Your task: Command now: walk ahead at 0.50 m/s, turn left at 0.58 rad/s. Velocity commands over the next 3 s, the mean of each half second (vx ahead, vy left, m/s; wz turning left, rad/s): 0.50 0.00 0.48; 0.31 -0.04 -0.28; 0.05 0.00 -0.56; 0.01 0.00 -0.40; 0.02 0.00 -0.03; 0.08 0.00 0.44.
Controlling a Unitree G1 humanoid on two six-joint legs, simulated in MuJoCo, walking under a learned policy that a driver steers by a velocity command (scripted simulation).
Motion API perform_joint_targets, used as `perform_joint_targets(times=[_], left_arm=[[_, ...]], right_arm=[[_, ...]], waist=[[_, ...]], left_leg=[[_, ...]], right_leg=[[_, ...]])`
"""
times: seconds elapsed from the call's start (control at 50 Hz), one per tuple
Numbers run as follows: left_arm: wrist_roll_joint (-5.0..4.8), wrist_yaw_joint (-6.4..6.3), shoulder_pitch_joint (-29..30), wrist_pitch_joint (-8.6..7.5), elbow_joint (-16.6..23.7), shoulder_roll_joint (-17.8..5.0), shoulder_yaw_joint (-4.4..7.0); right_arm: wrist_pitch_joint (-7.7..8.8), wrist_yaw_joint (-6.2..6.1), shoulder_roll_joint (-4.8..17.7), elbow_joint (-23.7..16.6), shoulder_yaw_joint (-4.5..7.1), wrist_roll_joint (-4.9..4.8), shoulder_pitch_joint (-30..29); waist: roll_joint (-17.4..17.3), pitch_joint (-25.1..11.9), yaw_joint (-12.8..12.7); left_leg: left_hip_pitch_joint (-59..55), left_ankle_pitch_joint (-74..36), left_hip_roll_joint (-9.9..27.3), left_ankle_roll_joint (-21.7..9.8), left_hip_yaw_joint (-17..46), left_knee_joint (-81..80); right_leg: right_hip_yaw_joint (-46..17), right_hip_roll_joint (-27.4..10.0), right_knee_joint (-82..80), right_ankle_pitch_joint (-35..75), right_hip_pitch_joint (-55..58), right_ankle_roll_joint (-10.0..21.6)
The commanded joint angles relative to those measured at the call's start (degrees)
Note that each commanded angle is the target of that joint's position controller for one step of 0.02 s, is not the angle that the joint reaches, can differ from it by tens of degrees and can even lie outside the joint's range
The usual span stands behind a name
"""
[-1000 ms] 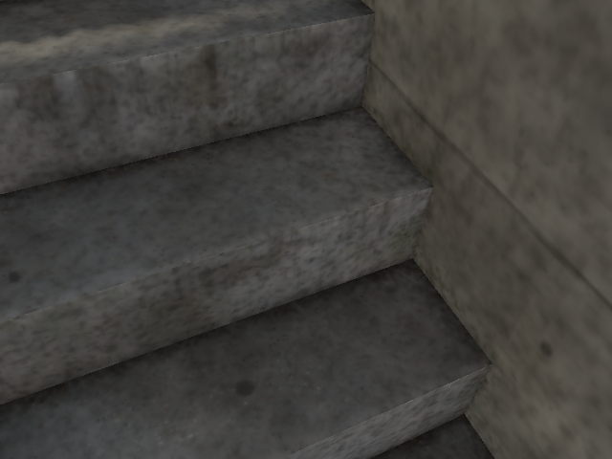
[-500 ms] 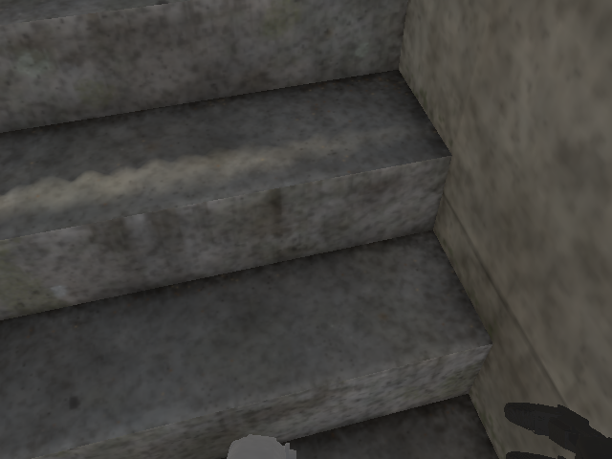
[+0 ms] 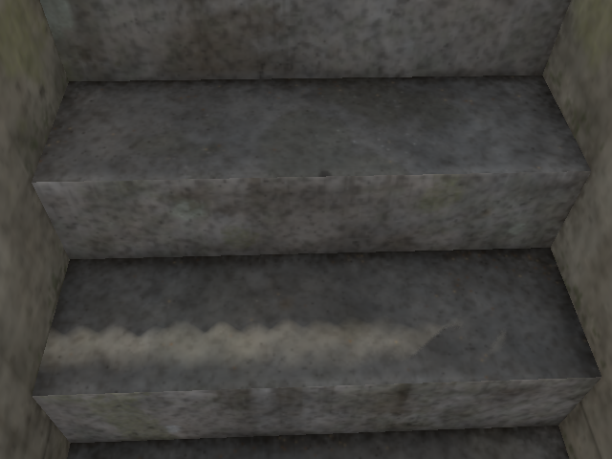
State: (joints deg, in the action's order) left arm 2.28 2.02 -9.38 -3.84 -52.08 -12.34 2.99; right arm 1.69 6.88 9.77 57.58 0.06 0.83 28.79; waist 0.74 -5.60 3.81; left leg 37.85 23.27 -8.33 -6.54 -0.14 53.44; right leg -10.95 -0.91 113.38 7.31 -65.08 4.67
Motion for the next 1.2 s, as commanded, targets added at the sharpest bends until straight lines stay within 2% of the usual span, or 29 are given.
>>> perform_joint_targets(times=[0.02,0.08,0.16,0.22,0.26,0.3,0.32,0.34,0.36,0.4,0.48,0.54,0.56,0.58,0.6,0.64,0.68,0.7,0.74,0.78,0.8,0.86,0.9,0.92,0.94,1.0,1.04,1.16,1.2], left_arm=[[-0.58,-0.82,0.7,0.81,4.0,-3.4,0.09],[1.12,-0.35,9.2,-0.09,8.2,0.5,-3.88],[0.19,0.44,17.3,0.83,15.3,1.5,-4.77],[-1.51,2.00,26.5,2.99,21.9,1.9,-4.43],[-0.59,3.24,18.5,5.14,23.4,-1.0,-3.35],[0.49,2.38,3.8,5.25,20.7,-5.4,-1.08],[0.39,1.61,-16.5,5.85,14.5,-8.6,-0.02],[1.66,1.36,-26.2,6.03,9.9,-10.1,0.83],[2.40,0.74,-25.6,5.19,8.7,-8.4,0.58],[-2.02,-0.33,-24.4,1.84,-0.5,-2.2,-0.75],[-0.01,0.67,-6.2,-0.54,-5.2,11.8,-4.96],[3.55,0.97,-0.6,-2.14,-3.5,3.1,-3.10],[-2.73,-4.29,-2.1,-4.29,-4.5,-2.8,-0.84],[-2.05,-5.27,-6.6,-5.82,-6.3,-2.5,-1.65],[3.03,-1.46,-10.2,-4.32,-5.9,-1.3,-1.50],[5.06,0.80,-26.7,-1.51,-9.7,-0.3,-1.86],[0.04,4.15,-26.9,0.14,-8.6,-2.5,-0.55],[-4.42,-4.56,-22.7,0.60,-5.4,-3.4,0.65],[-4.55,-4.68,-23.2,-1.99,-5.5,-10.6,1.35],[-6.50,-2.95,-10.4,-3.47,7.7,-12.1,3.88],[-5.15,-2.75,-7.6,-2.63,8.2,-5.7,3.85],[0.64,-4.59,-3.2,2.18,17.2,5.6,1.36],[1.08,-6.15,-7.2,5.56,18.2,6.8,0.56],[-5.26,-0.71,-16.9,6.81,8.4,8.7,-2.24],[-4.11,0.31,-16.1,5.88,11.1,3.7,-0.66],[-3.34,0.99,-13.6,6.97,9.3,-0.4,-0.35],[-4.35,0.96,-14.2,5.56,8.4,-1.6,0.24],[-2.71,0.40,-11.0,1.38,8.3,-0.3,2.49],[-2.72,-0.77,-19.4,0.04,6.1,-7.3,4.33]], right_arm=[[3.73,-0.61,3.1,-5.3,-0.40,-0.05,-10.6],[4.40,-1.23,0.8,6.2,-1.05,3.21,13.7],[5.01,0.32,1.6,5.2,-1.94,5.27,9.6],[3.61,1.68,3.9,-2.5,-2.15,0.43,-5.1],[4.49,1.76,13.3,-1.4,-0.24,-1.67,-3.6],[4.36,2.21,13.0,0.3,0.99,-1.43,-4.6],[3.31,3.76,8.0,3.7,0.07,2.52,2.8],[2.00,5.57,-0.6,3.6,-1.69,4.89,0.8],[1.34,6.05,1.9,1.7,-0.51,1.58,-10.3],[2.96,0.72,1.7,-2.9,0.10,1.83,-19.2],[-0.32,-2.04,-4.9,-9.7,-2.82,2.08,-20.9],[-1.21,-2.89,-2.2,-12.7,-3.28,-0.54,-28.6],[-2.34,-7.46,-5.9,-18.3,-1.34,2.83,-25.8],[-1.51,-9.42,-3.2,-17.8,-0.85,1.26,-26.2],[-1.12,-4.64,-2.4,-18.5,-4.05,0.07,-36.0],[-0.79,-1.99,0.7,-24.3,-4.00,0.41,-46.9],[-1.20,-2.39,-1.9,-26.1,-5.71,0.02,-54.1],[-2.16,-6.64,-7.4,-26.8,-5.53,-1.79,-38.7],[-2.00,-11.65,0.3,-19.9,-1.02,-5.59,-13.8],[-1.69,-13.71,12.7,-19.6,4.67,1.24,-9.9],[-1.92,-15.30,13.7,-21.1,5.76,2.42,-16.4],[-1.75,-17.04,4.9,-16.9,4.46,2.09,-23.7],[0.05,-16.10,-1.2,-14.3,2.22,2.48,-25.9],[3.37,-8.13,-5.4,-14.5,0.33,2.46,-30.1],[4.55,-6.72,-2.9,-12.7,1.70,2.26,-26.7],[5.38,-6.70,11.0,-17.5,7.42,0.89,-35.1],[6.60,-5.18,10.1,-19.4,7.08,3.31,-39.3],[5.37,-5.80,11.6,-24.2,7.87,0.61,-36.8],[2.59,-4.14,2.3,-25.0,6.61,0.29,-26.9]], waist=[[-9.2,-3.3,-5.1],[-8.3,4.0,2.1],[-6.5,8.0,0.8],[-9.5,1.5,-4.7],[-12.9,-4.9,-9.2],[-12.1,-9.7,-13.1],[-1.0,-29.7,-13.4],[15.5,-25.7,-15.8],[11.3,-9.1,-18.7],[5.2,0.2,-11.4],[-3.7,2.1,1.6],[1.5,4.2,1.8],[6.3,11.3,6.3],[-0.1,12.8,4.2],[-6.3,2.5,-2.9],[0.8,0.7,-8.4],[10.7,3.5,-8.6],[6.9,6.7,-5.7],[10.8,-6.6,4.6],[-9.6,-18.3,9.2],[-16.8,-19.6,7.3],[-8.1,1.5,-5.4],[-7.7,5.1,-10.6],[-15.7,-2.0,-9.4],[-6.9,0.9,-10.1],[-4.2,-3.2,-10.7],[-5.0,-2.4,-10.6],[-4.6,1.5,-8.6],[11.9,-1.3,-4.3]], left_leg=[[-4.5,-1.1,10.3,-9.0,22.8,-25.6],[-30.4,-5.3,15.6,-9.5,31.6,-24.5],[-14.8,-0.2,14.0,-8.7,29.7,-33.7],[14.5,-36.9,11.6,-12.5,20.6,-42.6],[-6.9,-95.1,19.7,-13.8,21.5,-33.7],[-28.2,-114.1,18.8,-12.7,17.8,-19.4],[-17.4,-102.3,15.7,-9.8,15.1,-0.2],[6.1,-33.0,2.3,-4.8,14.3,25.4],[26.2,-32.6,3.9,-5.9,17.0,52.6],[42.4,-22.3,4.4,-7.5,13.7,68.7],[41.3,-9.6,10.4,-9.3,8.6,63.5],[31.7,-1.0,11.2,-8.2,2.8,69.9],[28.1,-13.5,13.7,-1.7,6.7,70.1],[30.2,-13.7,12.9,0.0,3.6,69.5],[41.6,-4.1,12.8,-5.2,0.8,65.9],[47.2,-8.8,17.2,-7.1,-1.2,45.1],[31.7,9.5,14.9,-4.4,-7.3,26.8],[4.8,9.0,15.8,0.5,-8.0,18.5],[-17.9,6.6,6.9,2.9,-9.9,14.7],[-27.7,-1.0,27.2,-3.9,26.4,-10.4],[-20.5,-1.2,35.8,-12.6,43.1,-26.8],[-6.5,22.4,31.9,-4.0,27.9,-26.7],[-4.1,14.0,30.8,-2.5,17.9,-26.3],[-2.9,13.5,29.9,0.5,10.3,-26.0],[-3.3,11.0,26.5,1.6,4.3,-24.5],[-4.9,-4.7,27.3,2.9,-5.1,-37.0],[-3.3,-13.3,30.0,-1.0,-7.4,-39.1],[-26.8,-33.6,25.2,1.1,-14.3,-23.1],[-14.5,-12.7,18.0,8.1,-15.7,1.1]], right_leg=[[7.5,-1.2,13.9,-10.1,-7.0,-1.0],[4.7,-0.6,26.6,-20.6,-35.9,4.5],[12.3,-5.2,8.3,-11.4,-25.8,5.3],[23.6,-0.3,-19.7,-17.7,21.4,2.5],[23.3,4.2,-34.8,-26.6,24.2,0.6],[19.9,7.1,-58.2,-25.0,31.4,1.1],[-3.0,-3.2,-59.7,-1.2,60.9,11.3],[-37.4,-18.7,-82.6,-16.7,68.7,25.5],[-46.3,-17.8,-90.7,-55.4,57.5,20.1],[-32.8,-15.5,-86.0,-47.8,57.8,15.2],[-2.5,-10.7,-91.4,-29.6,44.0,5.6],[4.4,-8.5,-98.7,-36.9,27.3,4.4],[0.8,-12.5,-101.4,-36.2,25.0,5.4],[1.7,-12.7,-103.2,-32.8,26.8,6.1],[4.3,-9.4,-97.4,-29.2,41.4,5.6],[-1.3,-11.3,-97.6,-28.9,49.5,7.5],[0.9,-12.9,-110.2,-12.1,43.1,9.5],[4.7,-8.8,-112.5,-6.6,38.0,9.5],[11.6,-8.0,-88.5,60.3,48.4,6.9],[13.4,-0.3,-49.2,41.0,33.5,-1.1],[9.8,5.5,-18.3,-9.4,32.9,-2.4],[6.0,2.3,-2.3,-11.9,13.3,-1.6],[4.2,1.7,1.1,-12.3,9.8,-2.5],[-6.2,-3.8,-11.1,-18.6,5.9,4.1],[-3.3,-4.4,-20.9,-24.4,8.2,2.8],[9.7,-5.1,-34.6,-25.4,27.7,-2.5],[7.3,-4.9,-19.5,-22.7,32.7,-3.5],[16.4,0.5,-75.7,-18.4,40.3,-5.0],[-2.6,-6.4,-81.5,32.8,53.3,5.2]])
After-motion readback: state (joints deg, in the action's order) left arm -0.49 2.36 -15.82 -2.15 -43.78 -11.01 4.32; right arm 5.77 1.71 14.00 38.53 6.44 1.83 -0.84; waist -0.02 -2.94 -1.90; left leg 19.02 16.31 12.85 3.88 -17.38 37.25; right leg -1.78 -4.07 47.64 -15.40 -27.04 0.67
